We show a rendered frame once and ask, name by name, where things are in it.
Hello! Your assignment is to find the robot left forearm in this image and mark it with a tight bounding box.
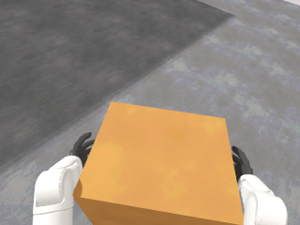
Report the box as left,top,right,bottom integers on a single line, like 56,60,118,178
32,156,83,225

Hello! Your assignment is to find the robot right forearm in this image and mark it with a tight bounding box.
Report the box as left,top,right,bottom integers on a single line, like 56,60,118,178
237,174,288,225

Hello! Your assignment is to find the robot left hand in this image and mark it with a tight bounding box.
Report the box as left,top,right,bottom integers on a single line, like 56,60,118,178
69,132,96,168

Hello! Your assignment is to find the carton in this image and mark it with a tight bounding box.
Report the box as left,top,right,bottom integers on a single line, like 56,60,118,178
72,101,244,225

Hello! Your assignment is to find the robot right hand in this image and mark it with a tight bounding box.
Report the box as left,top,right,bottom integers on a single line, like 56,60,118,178
232,146,253,183

